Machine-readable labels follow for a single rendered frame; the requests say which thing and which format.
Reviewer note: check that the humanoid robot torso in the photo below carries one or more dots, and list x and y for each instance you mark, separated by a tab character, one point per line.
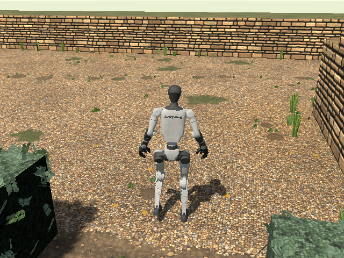
172	129

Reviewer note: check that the robot right upper arm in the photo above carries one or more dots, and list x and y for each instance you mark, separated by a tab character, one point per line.
193	123

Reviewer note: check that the robot right forearm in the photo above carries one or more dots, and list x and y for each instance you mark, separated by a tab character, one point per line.
201	141

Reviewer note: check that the robot left hand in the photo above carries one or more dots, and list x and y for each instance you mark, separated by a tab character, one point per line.
143	150

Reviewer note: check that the robot right hand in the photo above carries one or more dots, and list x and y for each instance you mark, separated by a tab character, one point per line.
205	151

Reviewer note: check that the robot left forearm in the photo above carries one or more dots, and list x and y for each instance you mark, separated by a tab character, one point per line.
145	140

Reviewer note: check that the robot left upper arm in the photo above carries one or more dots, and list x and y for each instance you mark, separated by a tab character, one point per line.
153	121

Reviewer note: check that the humanoid robot head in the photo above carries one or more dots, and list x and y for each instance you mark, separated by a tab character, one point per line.
174	93

